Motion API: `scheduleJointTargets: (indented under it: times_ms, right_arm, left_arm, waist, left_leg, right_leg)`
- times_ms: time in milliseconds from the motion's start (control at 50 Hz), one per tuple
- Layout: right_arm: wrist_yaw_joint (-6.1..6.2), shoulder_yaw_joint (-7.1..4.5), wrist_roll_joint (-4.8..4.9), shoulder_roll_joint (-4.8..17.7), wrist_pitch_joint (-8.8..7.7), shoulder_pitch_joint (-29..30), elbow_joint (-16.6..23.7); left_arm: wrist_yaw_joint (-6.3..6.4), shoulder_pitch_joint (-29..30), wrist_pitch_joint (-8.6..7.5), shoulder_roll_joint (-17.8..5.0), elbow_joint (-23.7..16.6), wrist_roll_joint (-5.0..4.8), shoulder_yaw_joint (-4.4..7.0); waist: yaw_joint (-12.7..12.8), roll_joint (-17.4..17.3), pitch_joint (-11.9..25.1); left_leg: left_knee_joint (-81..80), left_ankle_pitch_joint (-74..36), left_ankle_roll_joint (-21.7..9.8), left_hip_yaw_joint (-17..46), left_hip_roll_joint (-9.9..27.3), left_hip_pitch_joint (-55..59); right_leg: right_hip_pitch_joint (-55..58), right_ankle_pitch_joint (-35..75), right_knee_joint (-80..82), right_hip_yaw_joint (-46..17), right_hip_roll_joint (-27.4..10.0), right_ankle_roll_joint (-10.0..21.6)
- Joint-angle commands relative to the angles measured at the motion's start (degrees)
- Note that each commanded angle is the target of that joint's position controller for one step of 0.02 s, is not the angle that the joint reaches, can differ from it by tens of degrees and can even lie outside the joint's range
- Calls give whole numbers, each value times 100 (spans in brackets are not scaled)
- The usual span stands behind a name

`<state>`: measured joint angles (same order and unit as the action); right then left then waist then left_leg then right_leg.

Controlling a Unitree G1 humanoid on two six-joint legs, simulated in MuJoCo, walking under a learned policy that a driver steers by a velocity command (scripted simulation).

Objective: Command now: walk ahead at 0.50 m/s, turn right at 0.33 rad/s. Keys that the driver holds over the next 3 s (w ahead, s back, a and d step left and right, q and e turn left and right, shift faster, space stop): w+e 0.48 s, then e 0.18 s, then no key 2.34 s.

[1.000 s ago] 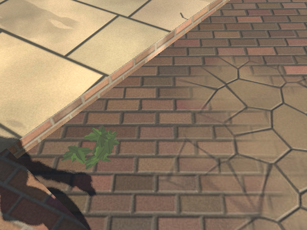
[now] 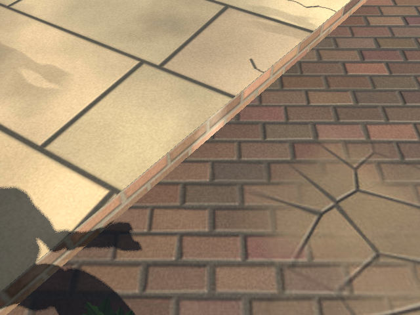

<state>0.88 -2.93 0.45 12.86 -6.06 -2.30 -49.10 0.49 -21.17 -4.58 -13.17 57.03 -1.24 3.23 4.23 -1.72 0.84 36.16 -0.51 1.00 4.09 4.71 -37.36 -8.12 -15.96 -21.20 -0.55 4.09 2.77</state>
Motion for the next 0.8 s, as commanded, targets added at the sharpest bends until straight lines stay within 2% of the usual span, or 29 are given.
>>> scheduleJointTargets:
  times_ms: [20,60,80,100,120,140,160,180,200,240,260,300,360,420,480,520,540,560,580,600,620,640,660,680,700,720,740,760,800]
  right_arm:
    - [-89,-73,34,400,-67,263,366]
    - [-117,-164,34,604,-112,-11,332]
    - [-92,-267,-6,818,-131,-617,183]
    - [-50,-392,-76,1220,-152,-1586,55]
    - [-54,-505,-90,1677,-98,-2127,-101]
    - [-58,-396,-63,1220,-84,-2118,-14]
    - [-49,-300,-46,909,-83,-1718,93]
    - [-58,-247,-61,790,-75,-1305,166]
    - [-78,-207,-72,633,-65,-986,166]
    - [-102,-190,-120,527,-72,-774,122]
    - [-94,-208,-112,557,-87,-801,86]
    - [-47,-264,-103,677,-106,-933,-10]
    - [41,-313,-106,793,-73,-1055,-112]
    - [90,-341,-77,891,-32,-1115,-147]
    - [98,-383,-17,1030,20,-1376,-226]
    - [104,-411,23,1136,111,-1341,-228]
    - [122,-435,58,1229,160,-1307,-204]
    - [139,-460,107,1334,201,-1255,-162]
    - [159,-478,144,1411,245,-1188,-118]
    - [163,-458,156,1381,263,-1169,-87]
    - [139,-360,-61,1107,210,-1360,59]
    - [32,-134,-216,502,63,-2021,301]
    - [-41,-224,-8,993,-48,-1603,259]
    - [-31,-224,146,999,-47,-1120,417]
    - [47,-215,77,953,7,-1076,324]
    - [129,-250,-34,1005,103,-1053,272]
    - [158,-291,-47,1069,225,-1158,265]
    - [178,-300,-53,1012,314,-1257,275]
    - [216,-268,-63,844,391,-1332,306]
  left_arm:
    - [58,22,-1,-784,-293,-116,201]
    - [62,-43,58,-808,-300,-63,222]
    - [50,22,61,-702,-366,-23,186]
    - [31,226,49,-459,-566,52,102]
    - [30,-407,-48,-25,-724,-30,-26]
    - [19,-320,-87,-577,-672,-72,95]
    - [22,55,-68,-859,-750,-96,187]
    - [47,264,-21,-790,-785,-78,199]
    - [67,380,22,-728,-827,-33,224]
    - [49,299,153,-545,-885,-54,248]
    - [40,324,203,-450,-941,-59,244]
    - [36,514,258,-403,-1086,-34,256]
    - [-17,884,258,-350,-1265,5,242]
    - [-129,1468,239,-277,-1461,18,187]
    - [-257,2045,239,-261,-1701,20,147]
    - [-332,2228,245,-330,-1856,43,165]
    - [-362,2165,244,-410,-1905,60,202]
    - [-377,1922,235,-533,-1896,77,262]
    - [-388,1377,220,-715,-1778,61,360]
    - [-345,551,212,-1029,-1555,55,525]
    - [-194,35,259,-1610,-1465,84,691]
    - [-168,390,236,-2137,-1665,206,679]
    - [-187,67,268,-1776,-1801,216,585]
    - [-193,436,246,-1435,-1807,182,480]
    - [-178,829,243,-1133,-1833,70,401]
    - [-155,1155,255,-909,-1886,41,331]
    - [-151,1330,262,-844,-1926,105,294]
    - [-160,1391,246,-870,-1924,173,294]
    - [-136,1369,190,-955,-1854,209,299]
  waist:
    - [-241,553,-121]
    - [-470,622,15]
    - [-756,545,380]
    - [-1205,12,1111]
    - [-983,-1652,1914]
    - [-1061,-1291,1909]
    - [-1040,-830,1210]
    - [-865,-435,788]
    - [-705,-352,452]
    - [-438,-523,176]
    - [-397,-479,136]
    - [-382,-313,63]
    - [-422,-220,-17]
    - [-577,-221,-182]
    - [-765,-171,-394]
    - [-729,-227,-509]
    - [-649,-324,-399]
    - [-497,-458,-199]
    - [-211,-499,101]
    - [212,-333,539]
    - [300,538,1071]
    - [-414,1654,2052]
    - [103,767,2723]
    - [45,656,2003]
    - [-157,261,1350]
    - [-325,236,994]
    - [-518,324,882]
    - [-625,405,861]
    - [-703,520,873]
  left_leg:
    - [-753,-107,-108,-141,-231,996]
    - [-954,402,-271,-188,-280,1608]
    - [-908,467,-432,-128,-185,2564]
    - [-780,335,-720,629,673,4066]
    - [-1302,1049,-1528,2932,2002,5822]
    - [-1576,1890,-1561,3557,1999,5738]
    - [-1669,1841,-1309,2745,1819,5100]
    - [-1825,1401,-1167,2051,1579,4341]
    - [-2031,1021,-1125,1580,1383,3730]
    - [-2410,704,-1064,890,1173,3059]
    - [-2536,471,-1103,652,1160,2980]
    - [-2668,23,-1153,271,1205,3037]
    - [-2724,-383,-1095,-340,1165,3196]
    - [-2773,-288,-945,-940,1032,3148]
    - [-2680,-244,-883,-1239,1135,3437]
    - [-2257,-1285,-761,-1446,1188,3650]
    - [-1909,-2204,-695,-1524,1204,3746]
    - [-1427,-3200,-623,-1567,1190,3828]
    - [-667,-3779,-523,-1626,1092,3846]
    - [495,-3456,-296,-1741,845,3471]
    - [2371,-770,103,-1766,494,1931]
    - [4421,4183,423,-955,-571,-96]
    - [4819,4072,297,91,-441,-191]
    - [4646,3480,168,41,-234,-522]
    - [4157,2969,144,-50,18,-500]
    - [3799,2676,156,-59,158,-192]
    - [3635,2542,141,-37,225,281]
    - [3516,2427,148,-87,170,564]
    - [3090,2173,195,-122,93,712]
  right_leg:
    - [-324,1075,646,-1366,-1543,909]
    - [-199,1087,187,-1436,-1459,724]
    - [-456,1408,-490,-1288,-1187,574]
    - [-1347,745,-2124,-821,-690,316]
    - [-3203,-1409,-4075,-236,-28,6]
    - [-3830,-1682,-5019,-773,-300,-16]
    - [-4111,-1193,-5285,-790,-506,13]
    - [-3934,-698,-5202,-650,-751,-9]
    - [-3764,-379,-4940,-614,-894,-23]
    - [-3333,-85,-4643,-558,-1094,-31]
    - [-3326,36,-4553,-526,-1119,-49]
    - [-3528,403,-4277,-571,-1140,-95]
    - [-3681,1076,-3518,-543,-1109,-151]
    - [-3367,1795,-2573,-230,-1054,-125]
    - [-3240,1793,-1961,55,-976,-41]
    - [-3079,1413,-1632,273,-832,66]
    - [-2806,1141,-1567,434,-678,142]
    - [-2392,851,-1525,612,-459,238]
    - [-1729,857,-1266,735,-210,363]
    - [-486,1551,-717,700,11,564]
    - [1241,3725,-858,-581,-893,937]
    - [2950,5277,-831,-3501,-2562,2307]
    - [2862,4884,-483,-3557,-2544,2298]
    - [2269,4726,-414,-2635,-2301,2002]
    - [1391,4293,-305,-2013,-1981,1655]
    - [545,4041,-136,-1713,-1791,1484]
    - [-119,4009,25,-1526,-1681,1443]
    - [-502,4093,128,-1422,-1631,1453]
    - [-747,4347,205,-1172,-1555,1465]
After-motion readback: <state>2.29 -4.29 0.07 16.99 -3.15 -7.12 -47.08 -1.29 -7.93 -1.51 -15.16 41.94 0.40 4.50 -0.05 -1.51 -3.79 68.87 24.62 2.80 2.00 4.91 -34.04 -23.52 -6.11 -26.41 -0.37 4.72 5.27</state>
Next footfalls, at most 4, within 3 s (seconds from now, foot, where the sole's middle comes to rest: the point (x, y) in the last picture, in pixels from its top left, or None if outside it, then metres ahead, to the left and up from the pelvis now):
0.10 left None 0.22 0.15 -0.78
0.62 right None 0.44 -0.18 -0.78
1.06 left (224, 292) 0.56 0.03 -0.78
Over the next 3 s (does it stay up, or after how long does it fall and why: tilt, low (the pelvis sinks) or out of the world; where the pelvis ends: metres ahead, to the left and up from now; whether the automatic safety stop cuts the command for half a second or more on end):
stays up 0.47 -0.05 0.00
